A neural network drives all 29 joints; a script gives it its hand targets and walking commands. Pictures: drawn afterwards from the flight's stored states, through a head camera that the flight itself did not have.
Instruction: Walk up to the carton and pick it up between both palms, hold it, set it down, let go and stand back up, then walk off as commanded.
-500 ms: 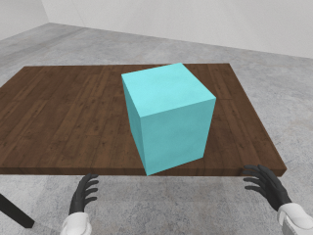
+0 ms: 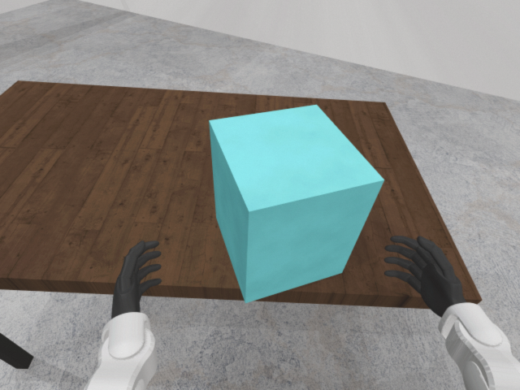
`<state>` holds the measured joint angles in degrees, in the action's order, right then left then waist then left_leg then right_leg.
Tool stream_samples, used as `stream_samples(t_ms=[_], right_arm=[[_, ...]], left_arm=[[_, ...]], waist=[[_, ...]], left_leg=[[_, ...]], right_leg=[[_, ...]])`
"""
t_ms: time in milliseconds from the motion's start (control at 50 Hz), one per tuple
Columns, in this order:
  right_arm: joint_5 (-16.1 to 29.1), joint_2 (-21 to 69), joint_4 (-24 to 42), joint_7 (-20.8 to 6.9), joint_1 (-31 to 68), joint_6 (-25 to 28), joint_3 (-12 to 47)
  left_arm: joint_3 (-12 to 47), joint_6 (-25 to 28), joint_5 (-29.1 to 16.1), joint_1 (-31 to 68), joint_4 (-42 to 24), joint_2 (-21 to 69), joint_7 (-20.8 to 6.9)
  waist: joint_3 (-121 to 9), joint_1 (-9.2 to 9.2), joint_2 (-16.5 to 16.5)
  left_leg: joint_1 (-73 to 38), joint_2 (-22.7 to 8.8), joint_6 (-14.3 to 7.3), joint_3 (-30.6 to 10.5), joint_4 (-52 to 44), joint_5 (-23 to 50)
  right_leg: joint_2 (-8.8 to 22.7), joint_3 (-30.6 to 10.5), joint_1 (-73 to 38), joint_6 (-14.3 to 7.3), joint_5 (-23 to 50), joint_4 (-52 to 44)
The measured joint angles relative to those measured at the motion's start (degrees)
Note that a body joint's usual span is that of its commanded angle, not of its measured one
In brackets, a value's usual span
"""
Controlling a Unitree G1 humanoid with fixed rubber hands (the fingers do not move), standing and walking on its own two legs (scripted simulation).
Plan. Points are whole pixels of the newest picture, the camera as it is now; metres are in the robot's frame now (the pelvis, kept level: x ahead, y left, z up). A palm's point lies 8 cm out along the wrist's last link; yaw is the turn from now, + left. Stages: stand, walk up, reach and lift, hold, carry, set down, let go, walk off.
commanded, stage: reach and lift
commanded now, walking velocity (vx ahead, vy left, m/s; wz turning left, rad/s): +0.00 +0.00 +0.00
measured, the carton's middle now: (281, 203) +0.42 -0.03 +0.06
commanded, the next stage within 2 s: none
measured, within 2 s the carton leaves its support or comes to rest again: neither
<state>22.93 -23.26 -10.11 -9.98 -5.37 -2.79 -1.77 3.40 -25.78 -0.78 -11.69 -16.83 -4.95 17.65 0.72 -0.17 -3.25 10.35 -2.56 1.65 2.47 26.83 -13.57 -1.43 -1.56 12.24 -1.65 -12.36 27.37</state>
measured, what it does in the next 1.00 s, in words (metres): stands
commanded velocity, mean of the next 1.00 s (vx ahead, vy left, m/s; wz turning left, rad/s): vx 0.00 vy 0.00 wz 0.00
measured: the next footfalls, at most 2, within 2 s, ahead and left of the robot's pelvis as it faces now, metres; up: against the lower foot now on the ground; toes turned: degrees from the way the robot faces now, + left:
none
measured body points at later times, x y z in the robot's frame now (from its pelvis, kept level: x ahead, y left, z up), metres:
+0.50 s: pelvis -0.03 +0.00 +0.00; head -0.05 +0.01 +0.45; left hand +0.26 +0.20 +0.14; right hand +0.30 -0.22 +0.15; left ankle +0.01 +0.13 -0.74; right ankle +0.03 -0.11 -0.74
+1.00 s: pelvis -0.01 -0.02 +0.00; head -0.01 -0.03 +0.45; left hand +0.33 +0.19 +0.17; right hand +0.37 -0.22 +0.17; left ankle +0.01 +0.13 -0.74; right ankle +0.03 -0.11 -0.74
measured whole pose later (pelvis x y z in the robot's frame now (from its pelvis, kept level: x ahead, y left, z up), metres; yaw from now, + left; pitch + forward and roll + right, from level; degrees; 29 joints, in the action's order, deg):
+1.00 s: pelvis -0.01 -0.02 +0.00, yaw -1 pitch -2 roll +0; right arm 26.0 -25.8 -15.5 -3.0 30.5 -21.5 4.0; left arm -13.1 -49.5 -1.3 23.4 -8.5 -4.7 14.2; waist 1.0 -0.2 0.9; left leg 10.2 -4.4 2.0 2.5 23.5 -10.8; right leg -3.4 -1.6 12.2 -2.6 -9.2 23.8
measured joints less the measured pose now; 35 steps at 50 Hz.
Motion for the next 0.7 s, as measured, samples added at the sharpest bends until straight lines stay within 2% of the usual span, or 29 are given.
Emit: stream_samples(t_ms=[80,180,360,520,640,700], right_arm=[[1.2,0.0,2.2,2.6,-0.3,-1.5,0.8],[1.9,0.0,4.2,3.7,0.1,-3.0,0.9],[2.0,-0.3,4.2,4.7,8.6,-9.0,0.6],[2.0,-0.8,3.0,4.8,20.1,-14.6,0.6],[2.0,-2.5,-1.9,4.0,27.2,-16.3,2.9],[2.1,-2.5,-2.5,3.6,29.0,-16.8,3.7]], left_arm=[[-1.4,-3.7,0.0,-2.0,-6.0,0.2,-0.6],[-3.2,-6.7,0.0,-2.2,-12.9,0.3,-0.7],[-3.8,-15.9,-0.2,8.6,-13.3,0.3,-0.7],[-8.6,-22.4,-0.2,19.7,-4.3,0.3,-0.5],[-12.8,-22.7,-0.2,24.4,3.6,0.3,-1.8],[-13.6,-22.7,-0.2,25.7,4.6,0.3,-1.9]], waist=[[0.1,0.00,0.1],[0.1,-0.01,0.6],[0.2,-0.01,1.7],[0.3,-0.01,2.3],[0.3,-0.01,3.3],[0.3,-0.01,3.8]], left_leg=[[0.0,-0.4,0.0,0.0,-0.4,0.0],[0.0,-0.8,0.0,0.0,-0.4,0.0],[0.0,-0.8,0.0,0.0,-0.5,1.1],[-0.1,-1.0,0.0,0.0,-1.0,2.4],[-0.1,-1.7,-0.1,0.0,-1.0,2.4],[-0.1,-1.8,-0.1,0.0,-1.3,2.4]], right_leg=[[-0.4,0.0,-0.7,0.3,0.7,-1.9],[-0.7,0.0,-1.3,0.2,1.4,-3.3],[-0.8,0.0,-1.4,-0.2,2.8,-3.5],[-1.0,0.0,-1.1,-0.1,4.1,-3.5],[-1.7,0.0,-1.0,-0.3,4.4,-3.5],[-1.9,0.0,-0.9,-0.6,4.4,-3.5]])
